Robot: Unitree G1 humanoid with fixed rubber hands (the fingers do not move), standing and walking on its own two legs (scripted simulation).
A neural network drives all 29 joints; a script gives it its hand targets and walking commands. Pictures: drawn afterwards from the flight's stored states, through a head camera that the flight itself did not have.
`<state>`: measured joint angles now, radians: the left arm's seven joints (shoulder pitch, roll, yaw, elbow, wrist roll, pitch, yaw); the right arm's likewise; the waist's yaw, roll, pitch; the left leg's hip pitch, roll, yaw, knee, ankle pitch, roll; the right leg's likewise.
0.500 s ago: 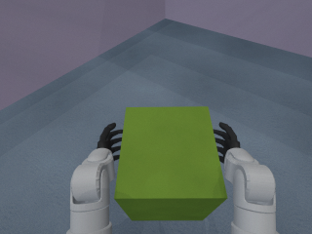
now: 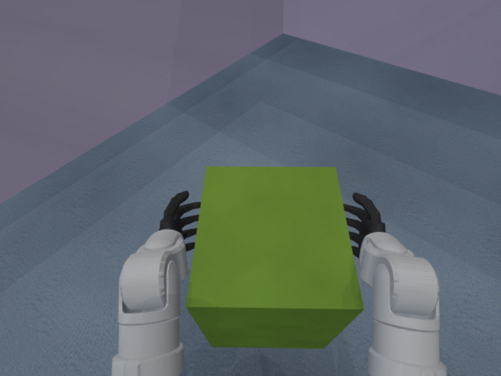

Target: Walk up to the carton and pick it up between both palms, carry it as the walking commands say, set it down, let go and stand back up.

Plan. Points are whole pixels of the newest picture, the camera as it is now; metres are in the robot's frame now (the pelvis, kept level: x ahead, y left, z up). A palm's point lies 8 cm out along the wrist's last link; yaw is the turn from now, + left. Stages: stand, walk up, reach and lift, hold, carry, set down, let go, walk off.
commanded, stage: carry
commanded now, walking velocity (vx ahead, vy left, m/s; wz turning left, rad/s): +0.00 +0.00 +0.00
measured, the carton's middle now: (269, 263) +0.29 +0.00 +0.01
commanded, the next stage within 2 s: none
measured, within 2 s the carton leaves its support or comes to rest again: neither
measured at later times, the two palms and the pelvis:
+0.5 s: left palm (154, 164) +0.44 +0.20 +0.10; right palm (316, 159) +0.43 -0.09 +0.11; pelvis +0.15 +0.06 +0.01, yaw -2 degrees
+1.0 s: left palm (156, 174) +0.43 +0.20 +0.08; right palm (315, 171) +0.43 -0.09 +0.08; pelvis +0.14 +0.06 +0.01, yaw -2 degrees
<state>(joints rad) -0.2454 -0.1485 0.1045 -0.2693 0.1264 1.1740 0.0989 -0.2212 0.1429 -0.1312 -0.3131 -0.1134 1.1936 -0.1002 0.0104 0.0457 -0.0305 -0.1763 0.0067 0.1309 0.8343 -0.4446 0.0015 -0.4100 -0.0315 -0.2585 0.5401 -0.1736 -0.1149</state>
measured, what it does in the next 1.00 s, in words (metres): walks ahead: left foot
